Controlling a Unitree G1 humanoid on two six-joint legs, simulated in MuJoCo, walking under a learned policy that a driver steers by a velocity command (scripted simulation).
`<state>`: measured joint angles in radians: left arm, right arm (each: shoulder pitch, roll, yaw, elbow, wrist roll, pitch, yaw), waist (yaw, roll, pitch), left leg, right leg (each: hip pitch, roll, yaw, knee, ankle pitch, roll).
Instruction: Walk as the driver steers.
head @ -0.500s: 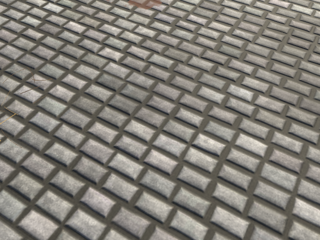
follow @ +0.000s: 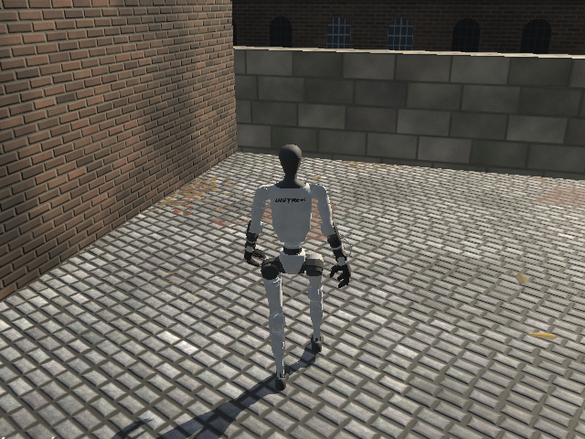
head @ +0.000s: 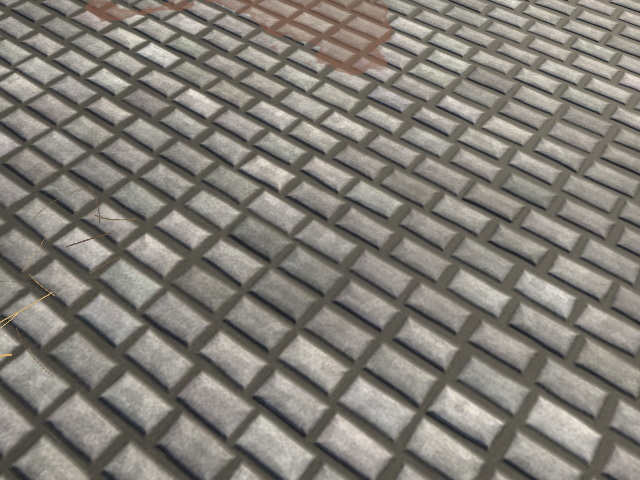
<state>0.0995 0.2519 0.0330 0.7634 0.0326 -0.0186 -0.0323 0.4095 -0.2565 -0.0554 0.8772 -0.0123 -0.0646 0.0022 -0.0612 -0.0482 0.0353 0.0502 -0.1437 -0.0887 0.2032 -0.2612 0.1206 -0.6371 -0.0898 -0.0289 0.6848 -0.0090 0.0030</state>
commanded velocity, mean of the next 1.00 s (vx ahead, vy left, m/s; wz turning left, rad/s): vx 0.22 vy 0.00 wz -0.44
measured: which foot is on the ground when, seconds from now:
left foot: down 0.00-0.12, up 0.14-0.66, down 0.68-1.00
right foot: up 0.00-0.10, down 0.12-0.68, up 0.70-1.00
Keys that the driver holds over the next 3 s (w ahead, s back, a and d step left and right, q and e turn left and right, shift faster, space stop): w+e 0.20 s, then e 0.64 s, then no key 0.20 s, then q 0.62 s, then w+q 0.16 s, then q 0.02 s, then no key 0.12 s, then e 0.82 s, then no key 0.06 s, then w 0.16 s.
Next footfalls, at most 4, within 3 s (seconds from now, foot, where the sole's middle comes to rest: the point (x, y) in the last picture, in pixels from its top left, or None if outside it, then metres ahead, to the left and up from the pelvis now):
0.12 right None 0.25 -0.11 -0.78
0.68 left None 0.45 0.00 -0.78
1.10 right None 0.28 -0.15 -0.78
1.52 left None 0.34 0.06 -0.78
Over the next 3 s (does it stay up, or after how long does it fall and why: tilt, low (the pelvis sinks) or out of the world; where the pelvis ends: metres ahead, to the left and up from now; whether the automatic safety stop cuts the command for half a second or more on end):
stays up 0.40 -0.02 0.01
